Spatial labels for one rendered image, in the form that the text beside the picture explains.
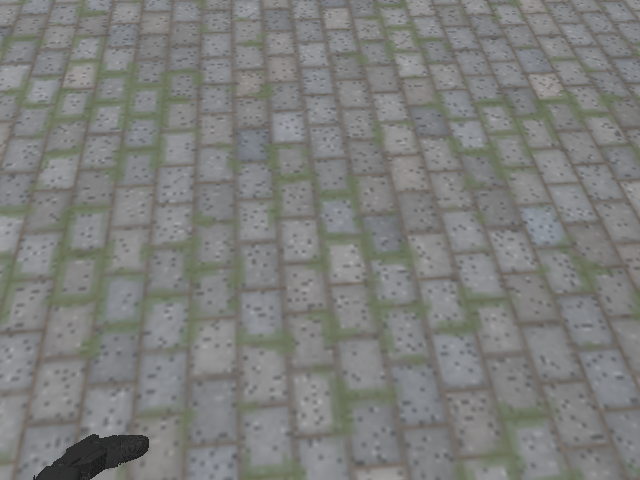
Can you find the left robot hand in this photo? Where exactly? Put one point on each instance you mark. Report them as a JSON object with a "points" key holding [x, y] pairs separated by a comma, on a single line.
{"points": [[87, 458]]}

